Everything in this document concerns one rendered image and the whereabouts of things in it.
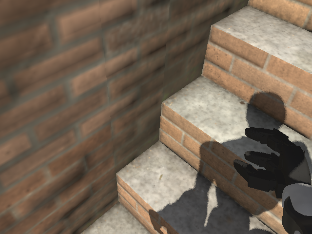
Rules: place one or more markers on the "robot right hand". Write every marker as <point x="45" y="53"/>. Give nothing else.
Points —
<point x="280" y="171"/>

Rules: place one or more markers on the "right robot forearm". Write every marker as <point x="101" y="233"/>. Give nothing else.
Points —
<point x="297" y="208"/>

